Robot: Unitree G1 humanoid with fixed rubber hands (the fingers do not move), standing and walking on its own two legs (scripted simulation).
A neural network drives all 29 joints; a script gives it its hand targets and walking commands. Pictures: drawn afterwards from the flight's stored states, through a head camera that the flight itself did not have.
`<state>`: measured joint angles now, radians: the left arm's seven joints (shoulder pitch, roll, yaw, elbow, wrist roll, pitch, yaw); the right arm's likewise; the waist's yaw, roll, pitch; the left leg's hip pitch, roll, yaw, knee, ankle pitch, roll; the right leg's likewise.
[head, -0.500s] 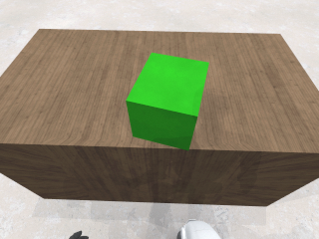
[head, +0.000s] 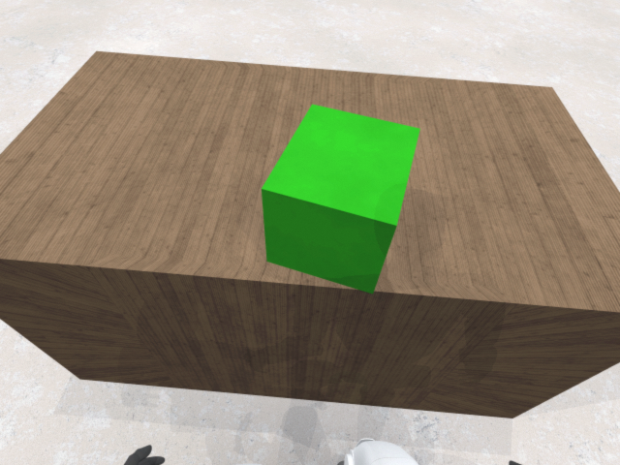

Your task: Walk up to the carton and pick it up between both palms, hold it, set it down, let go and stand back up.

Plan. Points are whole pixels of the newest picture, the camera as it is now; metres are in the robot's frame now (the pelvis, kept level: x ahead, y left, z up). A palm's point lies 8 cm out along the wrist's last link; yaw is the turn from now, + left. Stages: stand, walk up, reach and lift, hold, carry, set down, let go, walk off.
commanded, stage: walk up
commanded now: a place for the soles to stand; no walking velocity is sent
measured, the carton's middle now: (341, 196) +0.51 -0.04 +0.01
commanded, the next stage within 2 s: none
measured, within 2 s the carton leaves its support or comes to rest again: neither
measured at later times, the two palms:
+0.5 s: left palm out of the picture +0.12 +0.24 -0.08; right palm out of the picture +0.06 -0.27 -0.11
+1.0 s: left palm out of the picture +0.11 +0.25 -0.09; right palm out of the picture +0.05 -0.27 -0.10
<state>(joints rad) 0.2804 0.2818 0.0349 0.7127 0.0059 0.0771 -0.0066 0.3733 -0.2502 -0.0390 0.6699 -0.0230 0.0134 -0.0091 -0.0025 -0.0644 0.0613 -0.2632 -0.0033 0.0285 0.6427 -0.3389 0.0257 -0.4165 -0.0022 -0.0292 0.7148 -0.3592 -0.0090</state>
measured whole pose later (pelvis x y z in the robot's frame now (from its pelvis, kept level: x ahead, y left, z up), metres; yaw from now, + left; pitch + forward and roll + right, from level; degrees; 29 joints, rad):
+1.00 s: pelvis +0.00 -0.01 +0.01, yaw -8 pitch -1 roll +1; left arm 0.35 0.27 0.01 0.67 0.01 0.00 0.00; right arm 0.32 -0.28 0.00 0.69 -0.02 0.02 0.01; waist 0.00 0.00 0.03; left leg -0.22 0.06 0.14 0.58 -0.33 0.01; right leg -0.26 0.00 0.10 0.60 -0.33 0.03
